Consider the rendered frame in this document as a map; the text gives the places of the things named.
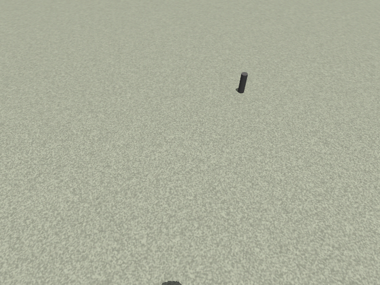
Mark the can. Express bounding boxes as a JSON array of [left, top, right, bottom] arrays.
[[238, 72, 248, 93]]

